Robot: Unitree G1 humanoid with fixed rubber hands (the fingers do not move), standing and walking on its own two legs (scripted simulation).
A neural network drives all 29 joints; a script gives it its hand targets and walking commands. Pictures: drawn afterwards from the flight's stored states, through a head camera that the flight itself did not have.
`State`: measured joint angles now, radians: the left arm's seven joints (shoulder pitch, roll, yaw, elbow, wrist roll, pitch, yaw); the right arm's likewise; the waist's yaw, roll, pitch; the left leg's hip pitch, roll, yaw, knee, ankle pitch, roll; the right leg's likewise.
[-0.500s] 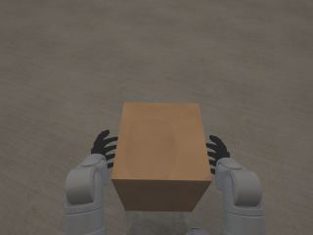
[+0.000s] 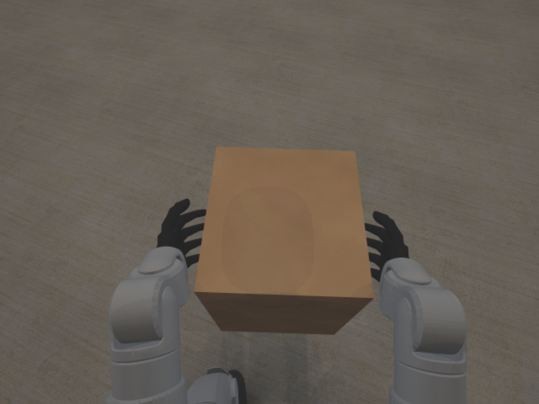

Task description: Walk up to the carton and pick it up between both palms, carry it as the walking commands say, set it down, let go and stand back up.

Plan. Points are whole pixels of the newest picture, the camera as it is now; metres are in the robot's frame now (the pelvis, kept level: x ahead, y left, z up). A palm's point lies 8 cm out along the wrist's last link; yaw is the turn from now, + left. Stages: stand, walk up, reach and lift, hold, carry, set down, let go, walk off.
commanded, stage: carry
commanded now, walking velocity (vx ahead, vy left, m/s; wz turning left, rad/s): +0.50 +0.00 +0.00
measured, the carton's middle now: (281, 250) +0.34 -0.01 +0.01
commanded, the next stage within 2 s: none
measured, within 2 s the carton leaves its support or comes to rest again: neither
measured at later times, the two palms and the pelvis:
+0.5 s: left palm (220, 83) +0.67 +0.10 +0.10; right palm (364, 82) +0.67 -0.19 +0.10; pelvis +0.39 -0.06 -0.02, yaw +0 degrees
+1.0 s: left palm (241, 11) +1.04 +0.07 +0.08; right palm (347, 15) +1.02 -0.21 +0.08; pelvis +0.74 -0.06 -0.02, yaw +0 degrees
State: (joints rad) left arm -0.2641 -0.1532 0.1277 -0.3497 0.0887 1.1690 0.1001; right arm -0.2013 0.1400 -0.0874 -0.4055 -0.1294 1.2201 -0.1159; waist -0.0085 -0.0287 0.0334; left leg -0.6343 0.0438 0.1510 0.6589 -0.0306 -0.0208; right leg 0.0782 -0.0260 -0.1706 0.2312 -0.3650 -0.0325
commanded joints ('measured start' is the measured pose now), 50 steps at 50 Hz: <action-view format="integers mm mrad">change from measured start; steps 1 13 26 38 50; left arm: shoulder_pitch -308 -421 -336 -401 -422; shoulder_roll -918 -1026 -937 -991 -1004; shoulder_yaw -681 -738 -680 -698 -712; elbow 6 -54 189 -77 96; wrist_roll -356 -429 -365 -415 -370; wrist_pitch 55 -11 40 -1 22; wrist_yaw -249 -268 -287 -261 -266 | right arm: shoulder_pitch -426 -613 -420 -547 -568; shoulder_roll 947 1024 937 1026 1003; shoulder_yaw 690 750 658 744 716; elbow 16 -136 120 -123 32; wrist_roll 412 461 336 450 421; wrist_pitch -19 -76 -16 -54 -47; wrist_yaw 243 242 243 215 270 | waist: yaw -23 3 44 32 -7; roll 40 94 -169 -154 115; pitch -502 -409 -378 -393 -410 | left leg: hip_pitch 698 618 -241 154 878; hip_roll -24 257 19 -7 310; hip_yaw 26 -138 -130 32 -370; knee -253 -474 550 18 -357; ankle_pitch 214 -56 -549 69 176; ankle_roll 94 157 -29 -18 185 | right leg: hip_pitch -96 -485 340 5 -801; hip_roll -114 -59 -384 -173 -130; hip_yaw -41 92 507 -4 246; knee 592 469 155 -21 873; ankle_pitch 866 57 783 588 -79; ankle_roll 4 0 -218 -72 -17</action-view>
